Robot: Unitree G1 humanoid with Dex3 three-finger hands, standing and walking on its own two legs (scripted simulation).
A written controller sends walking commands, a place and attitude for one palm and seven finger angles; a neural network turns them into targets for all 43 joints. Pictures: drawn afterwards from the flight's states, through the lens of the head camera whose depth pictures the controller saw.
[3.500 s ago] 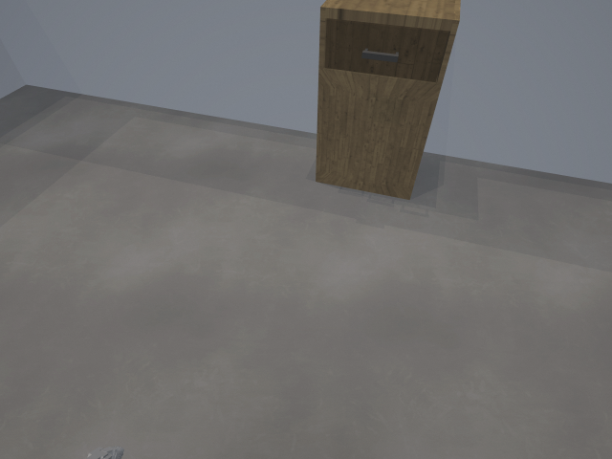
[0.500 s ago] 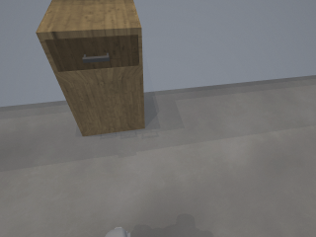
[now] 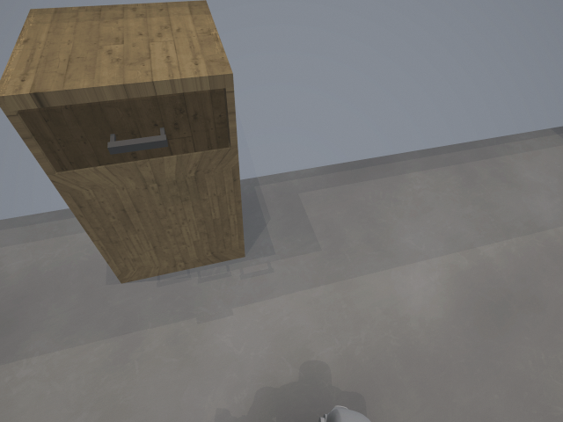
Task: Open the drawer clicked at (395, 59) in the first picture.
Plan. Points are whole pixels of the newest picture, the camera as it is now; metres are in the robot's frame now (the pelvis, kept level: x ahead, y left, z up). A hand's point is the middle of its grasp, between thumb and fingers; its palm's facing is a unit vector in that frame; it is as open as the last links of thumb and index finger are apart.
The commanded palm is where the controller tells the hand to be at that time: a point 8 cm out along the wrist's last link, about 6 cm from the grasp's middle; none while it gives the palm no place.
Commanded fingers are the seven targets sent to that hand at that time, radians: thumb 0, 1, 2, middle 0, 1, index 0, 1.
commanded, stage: turn to face it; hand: left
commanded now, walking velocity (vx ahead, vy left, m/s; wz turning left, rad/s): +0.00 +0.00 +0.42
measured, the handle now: (138, 139) +0.73 +0.36 -0.08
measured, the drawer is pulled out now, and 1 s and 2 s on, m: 0.00 0.00 0.00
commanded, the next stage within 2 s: take the last steps up to it in 0.40 s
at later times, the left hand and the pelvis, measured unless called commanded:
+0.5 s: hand out of the picture +0.07 +0.23 -0.19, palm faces +0.23 -0.95 -0.20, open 7.3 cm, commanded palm none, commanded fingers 0.00 0.90 0.90 -0.20 -0.30 -0.20 -0.30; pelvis +0.05 +0.02 -0.01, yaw +11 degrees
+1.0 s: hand out of the picture +0.06 +0.15 -0.17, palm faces +0.32 -0.93 -0.19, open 7.4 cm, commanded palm none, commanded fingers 0.00 0.90 0.90 -0.20 -0.30 -0.20 -0.30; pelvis +0.12 +0.00 +0.00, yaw +15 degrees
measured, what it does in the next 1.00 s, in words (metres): walks ahead: right foot, then left foot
